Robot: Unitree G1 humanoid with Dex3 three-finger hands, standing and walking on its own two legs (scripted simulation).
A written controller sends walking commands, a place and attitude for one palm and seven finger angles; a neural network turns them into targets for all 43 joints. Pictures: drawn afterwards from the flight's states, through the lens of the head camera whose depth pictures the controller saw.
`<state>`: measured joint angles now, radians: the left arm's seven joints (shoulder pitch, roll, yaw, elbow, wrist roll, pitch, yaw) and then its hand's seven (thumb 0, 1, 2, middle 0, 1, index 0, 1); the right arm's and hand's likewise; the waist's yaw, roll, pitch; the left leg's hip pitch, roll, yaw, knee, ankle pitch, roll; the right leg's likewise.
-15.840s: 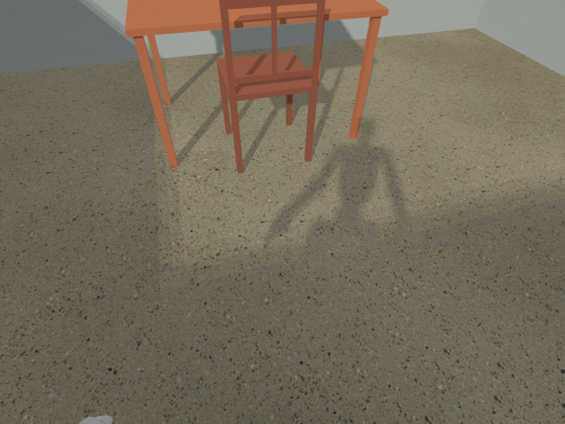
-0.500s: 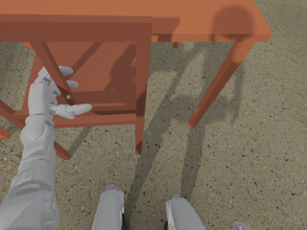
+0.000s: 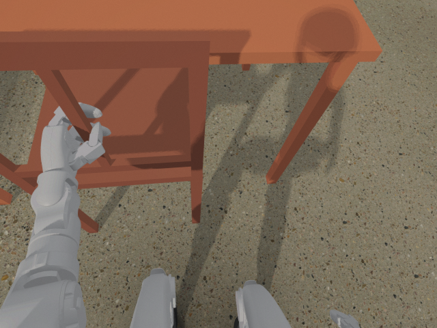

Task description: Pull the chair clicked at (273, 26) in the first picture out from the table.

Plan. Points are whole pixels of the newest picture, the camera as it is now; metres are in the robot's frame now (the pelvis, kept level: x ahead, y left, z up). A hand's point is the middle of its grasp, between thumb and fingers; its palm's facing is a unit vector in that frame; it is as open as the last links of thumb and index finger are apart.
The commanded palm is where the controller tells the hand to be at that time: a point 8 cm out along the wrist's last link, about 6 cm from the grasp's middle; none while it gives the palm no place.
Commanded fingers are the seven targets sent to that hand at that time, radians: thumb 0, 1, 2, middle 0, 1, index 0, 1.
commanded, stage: hook a spindle and tug to test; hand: left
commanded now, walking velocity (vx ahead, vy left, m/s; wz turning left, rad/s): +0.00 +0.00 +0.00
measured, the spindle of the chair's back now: (83, 126) +0.46 +0.23 +0.04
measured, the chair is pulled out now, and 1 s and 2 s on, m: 0.00 0.09 0.17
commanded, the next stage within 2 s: step backward, pulling the chair out in 0.42 s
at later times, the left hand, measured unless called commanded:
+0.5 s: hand (94, 160) +0.40 +0.21 +0.03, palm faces +0.09 -1.00 -0.02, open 5.2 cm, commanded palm +0.38 +0.25 +0.03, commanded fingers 0.00 0.90 0.90 -0.50 -1.45 -0.50 -1.45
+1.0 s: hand (111, 178) +0.36 +0.17 +0.05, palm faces +0.10 -0.98 -0.15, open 5.0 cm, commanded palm +0.33 +0.21 +0.05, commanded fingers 0.00 0.90 0.90 -0.50 -1.45 -0.50 -1.45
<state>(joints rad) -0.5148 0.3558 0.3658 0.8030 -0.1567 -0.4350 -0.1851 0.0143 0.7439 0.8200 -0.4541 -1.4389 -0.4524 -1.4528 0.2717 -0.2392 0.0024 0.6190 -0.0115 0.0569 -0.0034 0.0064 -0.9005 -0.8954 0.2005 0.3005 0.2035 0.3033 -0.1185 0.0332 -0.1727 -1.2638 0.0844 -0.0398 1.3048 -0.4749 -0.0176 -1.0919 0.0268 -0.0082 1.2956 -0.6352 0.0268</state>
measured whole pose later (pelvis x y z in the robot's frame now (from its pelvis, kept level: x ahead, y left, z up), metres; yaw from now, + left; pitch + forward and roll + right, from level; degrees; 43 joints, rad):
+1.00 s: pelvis -0.01 +0.00 +0.10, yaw +2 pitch +8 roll -3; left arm -0.48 0.23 0.11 1.01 -0.07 -0.21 0.07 0.02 0.74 0.78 -0.32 -1.14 -0.49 -1.45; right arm 0.25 -0.26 -0.01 0.63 0.04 0.11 -0.10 0.01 -0.90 -0.90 0.20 0.30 0.20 0.30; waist -0.08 0.04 0.03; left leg -0.65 0.08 -0.01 0.74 -0.23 -0.01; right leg -0.48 0.02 -0.01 0.70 -0.35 0.03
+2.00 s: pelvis -0.08 -0.02 +0.11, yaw +3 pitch +2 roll +0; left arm -0.51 0.19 0.03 1.02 -0.04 -0.21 0.08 0.03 0.68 0.83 -0.33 -1.22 -0.50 -1.45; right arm 0.18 -0.23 -0.01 0.75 0.01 -0.02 -0.11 0.01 -0.90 -0.90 0.20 0.30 0.20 0.30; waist -0.02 0.01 0.16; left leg -0.48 0.04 -0.03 0.66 -0.22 -0.03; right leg -0.42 -0.01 -0.01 0.68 -0.29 0.01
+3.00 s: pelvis -0.25 -0.04 +0.11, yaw +7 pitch +2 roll +0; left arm -0.52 0.18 0.06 1.07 -0.04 -0.21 0.09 0.05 0.69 0.81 -0.34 -1.23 -0.50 -1.45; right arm 0.19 -0.26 -0.01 0.79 0.03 -0.03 -0.12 0.01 -0.90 -0.90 0.20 0.30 0.20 0.30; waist -0.07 0.02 0.16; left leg -0.42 0.01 -0.04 0.76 -0.44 -0.04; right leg -0.45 -0.03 -0.02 0.59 -0.17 0.01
